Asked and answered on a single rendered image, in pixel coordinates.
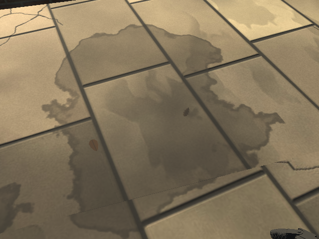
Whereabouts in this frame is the right robot hand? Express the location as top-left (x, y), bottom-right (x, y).
top-left (270, 228), bottom-right (318, 239)

